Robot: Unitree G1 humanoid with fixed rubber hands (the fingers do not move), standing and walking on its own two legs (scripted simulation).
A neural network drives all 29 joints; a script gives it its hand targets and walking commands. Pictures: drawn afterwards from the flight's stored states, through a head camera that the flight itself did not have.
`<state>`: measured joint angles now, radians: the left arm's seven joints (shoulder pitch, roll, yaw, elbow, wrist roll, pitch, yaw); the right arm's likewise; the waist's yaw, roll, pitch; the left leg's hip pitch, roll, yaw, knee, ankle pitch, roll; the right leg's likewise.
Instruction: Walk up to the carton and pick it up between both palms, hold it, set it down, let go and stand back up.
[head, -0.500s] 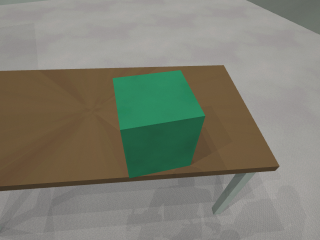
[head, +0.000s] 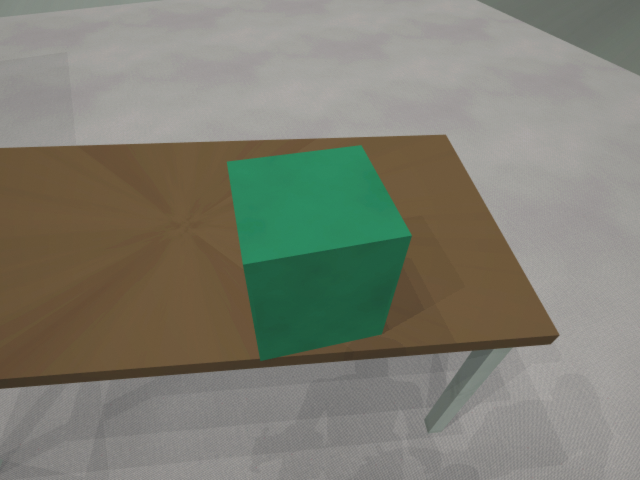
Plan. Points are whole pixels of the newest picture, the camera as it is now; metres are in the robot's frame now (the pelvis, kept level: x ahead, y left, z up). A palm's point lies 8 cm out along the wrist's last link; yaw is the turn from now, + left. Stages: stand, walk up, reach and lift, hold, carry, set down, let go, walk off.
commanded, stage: walk up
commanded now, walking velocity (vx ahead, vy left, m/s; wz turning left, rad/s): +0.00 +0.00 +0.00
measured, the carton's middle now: (310, 254) +0.45 +0.02 +0.00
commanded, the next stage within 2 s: none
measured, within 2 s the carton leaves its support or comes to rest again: neither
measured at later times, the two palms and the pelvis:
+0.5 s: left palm out of the picture +0.05 +0.21 -0.13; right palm out of the picture +0.02 -0.34 -0.13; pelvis -0.02 -0.06 -0.02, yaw +2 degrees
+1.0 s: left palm out of the picture -0.02 +0.16 -0.12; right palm out of the picture +0.07 -0.33 -0.12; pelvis -0.02 -0.09 +0.00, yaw +9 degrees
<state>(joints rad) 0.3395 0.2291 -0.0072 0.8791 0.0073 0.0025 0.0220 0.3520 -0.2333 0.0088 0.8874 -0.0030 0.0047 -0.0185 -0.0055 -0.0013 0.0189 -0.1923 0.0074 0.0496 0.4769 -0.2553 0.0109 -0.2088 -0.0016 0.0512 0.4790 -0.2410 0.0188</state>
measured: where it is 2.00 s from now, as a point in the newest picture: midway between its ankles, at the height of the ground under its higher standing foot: outside the picture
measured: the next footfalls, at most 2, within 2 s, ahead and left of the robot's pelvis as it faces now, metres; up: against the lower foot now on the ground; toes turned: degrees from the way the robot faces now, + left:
right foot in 0.46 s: +0.04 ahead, -0.20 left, +0.00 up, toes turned -1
right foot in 1.72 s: +0.10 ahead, -0.17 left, +0.00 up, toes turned +5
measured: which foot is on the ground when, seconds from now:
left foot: down 0.00-1.00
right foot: down 0.00-0.22, up 0.24-0.44, down 0.46-1.00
